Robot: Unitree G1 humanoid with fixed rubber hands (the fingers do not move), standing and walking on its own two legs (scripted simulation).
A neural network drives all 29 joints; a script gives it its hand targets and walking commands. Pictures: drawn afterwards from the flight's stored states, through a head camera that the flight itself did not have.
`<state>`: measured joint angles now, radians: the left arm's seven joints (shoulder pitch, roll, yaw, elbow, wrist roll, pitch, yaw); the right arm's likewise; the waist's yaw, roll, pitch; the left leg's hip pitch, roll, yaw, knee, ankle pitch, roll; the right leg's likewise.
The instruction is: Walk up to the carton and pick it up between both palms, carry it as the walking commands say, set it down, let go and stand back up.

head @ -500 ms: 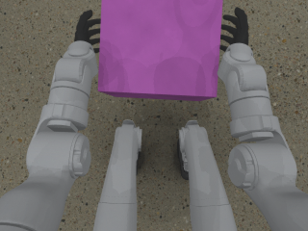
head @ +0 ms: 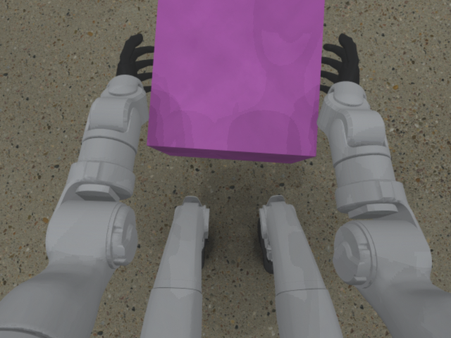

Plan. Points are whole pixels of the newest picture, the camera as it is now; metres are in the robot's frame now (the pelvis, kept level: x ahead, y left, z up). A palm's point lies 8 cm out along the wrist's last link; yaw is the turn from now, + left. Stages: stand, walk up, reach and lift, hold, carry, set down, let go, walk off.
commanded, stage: reach and lift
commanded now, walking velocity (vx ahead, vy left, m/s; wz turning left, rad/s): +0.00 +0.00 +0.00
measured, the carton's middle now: (235, 76) +0.54 +0.01 -0.09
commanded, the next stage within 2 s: none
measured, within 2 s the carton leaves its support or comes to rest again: neither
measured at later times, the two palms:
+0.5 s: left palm (108, 80) +0.46 +0.18 +0.05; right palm (365, 79) +0.45 -0.15 +0.05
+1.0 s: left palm (62, 23) +0.45 +0.17 +0.16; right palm (448, 13) +0.45 -0.17 +0.17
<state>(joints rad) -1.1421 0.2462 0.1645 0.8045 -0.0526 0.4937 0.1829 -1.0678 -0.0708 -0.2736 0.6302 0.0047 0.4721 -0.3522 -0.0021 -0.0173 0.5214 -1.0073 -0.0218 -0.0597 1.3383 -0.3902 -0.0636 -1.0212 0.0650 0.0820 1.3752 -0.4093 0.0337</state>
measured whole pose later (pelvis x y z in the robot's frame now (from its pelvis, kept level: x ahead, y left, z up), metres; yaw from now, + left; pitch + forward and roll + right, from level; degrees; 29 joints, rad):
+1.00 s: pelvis +0.07 +0.00 +0.11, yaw +0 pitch +3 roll +2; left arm -0.74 0.06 0.29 0.80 0.11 0.57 0.15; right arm -0.73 0.05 -0.36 0.72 -0.18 0.53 -0.24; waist -0.01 -0.02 0.00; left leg -0.55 -0.02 -0.06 0.74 -0.24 -0.05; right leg -0.58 0.04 0.10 0.82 -0.28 0.01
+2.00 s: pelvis +0.13 +0.01 +0.15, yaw +0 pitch -6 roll +1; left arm -0.39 -0.08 0.30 0.61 0.22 0.70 0.11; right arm -0.35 0.12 -0.35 0.52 -0.24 0.67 -0.15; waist -0.01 -0.02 -0.13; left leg -0.12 -0.02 -0.06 0.44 -0.21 -0.03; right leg -0.14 0.01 0.11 0.51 -0.25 0.01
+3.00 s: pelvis +0.13 +0.01 +0.15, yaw +0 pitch -8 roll +1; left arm -0.39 -0.08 0.27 0.61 0.22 0.74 0.11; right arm -0.35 0.11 -0.35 0.51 -0.23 0.71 -0.15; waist -0.01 -0.01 -0.13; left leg -0.09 -0.02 -0.06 0.44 -0.22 -0.03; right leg -0.11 0.01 0.11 0.50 -0.25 0.01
